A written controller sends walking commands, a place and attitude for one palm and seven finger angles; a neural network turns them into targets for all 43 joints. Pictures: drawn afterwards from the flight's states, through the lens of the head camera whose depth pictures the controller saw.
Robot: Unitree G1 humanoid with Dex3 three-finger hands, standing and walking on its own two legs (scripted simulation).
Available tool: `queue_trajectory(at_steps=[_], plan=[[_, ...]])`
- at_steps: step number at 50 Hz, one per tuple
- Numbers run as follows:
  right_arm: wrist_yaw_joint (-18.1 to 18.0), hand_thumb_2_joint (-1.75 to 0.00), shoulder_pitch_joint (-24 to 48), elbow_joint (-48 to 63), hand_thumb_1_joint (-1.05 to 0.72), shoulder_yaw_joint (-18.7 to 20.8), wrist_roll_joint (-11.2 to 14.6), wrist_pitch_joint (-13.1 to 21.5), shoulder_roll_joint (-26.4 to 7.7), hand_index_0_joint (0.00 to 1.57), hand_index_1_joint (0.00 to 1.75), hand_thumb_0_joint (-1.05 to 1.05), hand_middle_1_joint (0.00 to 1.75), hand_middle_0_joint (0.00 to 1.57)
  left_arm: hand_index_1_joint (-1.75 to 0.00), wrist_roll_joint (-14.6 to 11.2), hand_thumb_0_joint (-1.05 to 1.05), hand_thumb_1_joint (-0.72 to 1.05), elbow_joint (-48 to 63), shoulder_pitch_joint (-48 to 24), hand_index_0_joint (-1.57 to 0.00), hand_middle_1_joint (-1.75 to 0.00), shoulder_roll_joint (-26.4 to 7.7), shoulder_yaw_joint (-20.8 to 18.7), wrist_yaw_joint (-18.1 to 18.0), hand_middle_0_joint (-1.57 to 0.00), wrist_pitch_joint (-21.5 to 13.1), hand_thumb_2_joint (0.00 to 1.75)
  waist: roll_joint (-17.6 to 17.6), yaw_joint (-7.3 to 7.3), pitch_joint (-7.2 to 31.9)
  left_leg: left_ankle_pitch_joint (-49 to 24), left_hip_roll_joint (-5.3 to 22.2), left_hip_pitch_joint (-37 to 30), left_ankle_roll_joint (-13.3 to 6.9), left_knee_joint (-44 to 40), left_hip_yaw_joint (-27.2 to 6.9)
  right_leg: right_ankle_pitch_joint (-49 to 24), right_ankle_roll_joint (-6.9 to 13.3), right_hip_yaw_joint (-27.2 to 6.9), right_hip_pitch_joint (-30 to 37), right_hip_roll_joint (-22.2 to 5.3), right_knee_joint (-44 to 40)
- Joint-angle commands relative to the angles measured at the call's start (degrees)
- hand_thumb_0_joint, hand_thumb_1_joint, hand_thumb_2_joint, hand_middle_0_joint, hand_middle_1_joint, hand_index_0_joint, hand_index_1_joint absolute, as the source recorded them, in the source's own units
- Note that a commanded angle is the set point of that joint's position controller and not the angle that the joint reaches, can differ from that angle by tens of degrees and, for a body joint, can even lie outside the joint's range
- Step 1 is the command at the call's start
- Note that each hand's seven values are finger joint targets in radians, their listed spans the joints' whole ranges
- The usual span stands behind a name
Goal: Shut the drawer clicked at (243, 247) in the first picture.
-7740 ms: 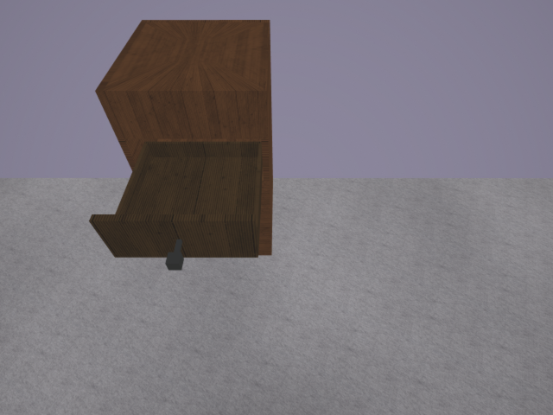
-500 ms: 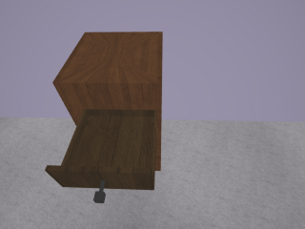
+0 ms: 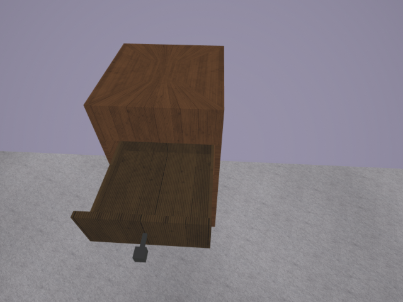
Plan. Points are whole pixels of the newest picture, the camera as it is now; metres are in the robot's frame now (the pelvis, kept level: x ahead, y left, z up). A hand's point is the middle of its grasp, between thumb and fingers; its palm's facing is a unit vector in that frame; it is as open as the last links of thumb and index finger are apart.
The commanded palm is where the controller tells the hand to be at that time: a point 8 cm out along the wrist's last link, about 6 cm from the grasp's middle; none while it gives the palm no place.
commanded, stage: come to a stop and stand still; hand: left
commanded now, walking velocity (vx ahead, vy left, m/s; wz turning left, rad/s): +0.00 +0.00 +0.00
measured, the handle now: (142, 247) +0.31 +0.19 -0.22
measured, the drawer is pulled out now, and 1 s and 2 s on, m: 0.30 0.30 0.30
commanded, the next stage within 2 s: look again from close up in 0.58 s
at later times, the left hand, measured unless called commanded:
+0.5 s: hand out of the picture +0.01 +0.17 -0.17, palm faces +0.03 -0.99 -0.17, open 7.3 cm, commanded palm none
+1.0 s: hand out of the picture +0.00 +0.15 -0.17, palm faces +0.02 -0.98 -0.17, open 7.3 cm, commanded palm none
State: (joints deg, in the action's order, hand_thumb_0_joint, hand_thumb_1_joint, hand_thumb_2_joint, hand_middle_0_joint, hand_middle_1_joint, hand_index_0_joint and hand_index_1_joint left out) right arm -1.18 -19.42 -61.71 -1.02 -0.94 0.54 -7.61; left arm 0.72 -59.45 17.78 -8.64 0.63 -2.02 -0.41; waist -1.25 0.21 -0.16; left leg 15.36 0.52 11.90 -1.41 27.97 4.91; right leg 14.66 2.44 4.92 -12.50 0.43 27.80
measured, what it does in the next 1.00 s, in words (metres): stands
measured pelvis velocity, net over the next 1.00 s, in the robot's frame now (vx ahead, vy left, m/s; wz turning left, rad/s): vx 0.02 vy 0.00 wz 0.00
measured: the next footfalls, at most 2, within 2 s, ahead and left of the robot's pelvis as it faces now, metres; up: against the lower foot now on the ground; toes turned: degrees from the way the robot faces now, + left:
none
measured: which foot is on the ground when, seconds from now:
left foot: down 0.00-1.00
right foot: down 0.00-1.00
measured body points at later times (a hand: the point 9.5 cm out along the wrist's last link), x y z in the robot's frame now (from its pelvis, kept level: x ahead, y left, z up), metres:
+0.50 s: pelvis +0.02 +0.01 +0.00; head +0.03 +0.01 +0.45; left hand +0.01 +0.22 -0.16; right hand +0.01 -0.20 -0.16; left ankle +0.00 +0.10 -0.74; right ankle +0.01 -0.09 -0.74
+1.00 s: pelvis +0.02 +0.00 +0.00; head +0.03 -0.01 +0.45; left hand +0.00 +0.21 -0.15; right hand +0.00 -0.21 -0.16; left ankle +0.00 +0.10 -0.74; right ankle +0.01 -0.09 -0.74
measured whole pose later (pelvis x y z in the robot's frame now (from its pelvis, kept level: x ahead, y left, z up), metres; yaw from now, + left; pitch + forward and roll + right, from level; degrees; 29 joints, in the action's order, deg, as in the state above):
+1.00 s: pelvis +0.02 +0.00 +0.00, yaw +0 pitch -1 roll +1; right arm -1.7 -17.2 -66.5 -1.4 -0.3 1.6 -6.9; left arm 0.5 -62.6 18.8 -7.1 1.5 -2.2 -0.7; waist 0.0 0.1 -2.4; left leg 14.5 -0.2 7.2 -1.2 22.9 5.0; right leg 15.0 2.3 4.6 -8.8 0.1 25.0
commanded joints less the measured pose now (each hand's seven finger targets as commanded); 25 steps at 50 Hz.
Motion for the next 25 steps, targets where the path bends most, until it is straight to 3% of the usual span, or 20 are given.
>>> queue_trajectory(at_steps=[1, 15, 25], plan=[[-0.1, -0.90, -3.3, 1.4, -0.90, 0.6, 0.0, 1.3, -5.7, 0.20, 0.30, 0.00, 0.30, 0.20, -0.30, 0.0, 0.00, 0.90, 1.7, 3.5, -0.20, -0.30, -4.7, -0.7, -0.3, -0.20, -0.9, 0.90, 1.7, -0.64, -4.8, 2.1, 5.5, 5.2, -1.7, -9.0, -8.2, 2.5, 1.2, -7.7, 0.0, -5.7, -6.6], [-0.6, -0.90, -3.4, -1.7, -0.90, 0.5, 0.4, 2.1, -5.1, 0.20, 0.30, 0.00, 0.30, 0.20, -0.30, -0.1, 0.00, 0.90, -0.6, 5.1, -0.20, -0.30, -3.8, -0.4, -0.6, -0.20, -1.2, 0.90, 0.9, -0.41, -2.2, -12.3, 5.8, -1.0, -1.8, -7.2, -7.2, -8.2, 1.0, -6.7, 2.0, -6.6, -5.2], [-0.9, -0.90, -2.7, -2.8, -0.90, 0.4, 0.5, 2.0, -4.8, 0.20, 0.30, 0.00, 0.30, 0.20, -0.30, -0.1, 0.00, 0.90, -1.6, 5.5, -0.20, -0.30, -3.3, -0.3, -0.8, -0.20, -1.2, 0.90, 0.8, -0.27, -3.6, -16.3, 5.9, -2.8, -1.7, -7.3, -6.9, -10.8, 0.8, -6.7, 2.2, -6.8, -5.8]])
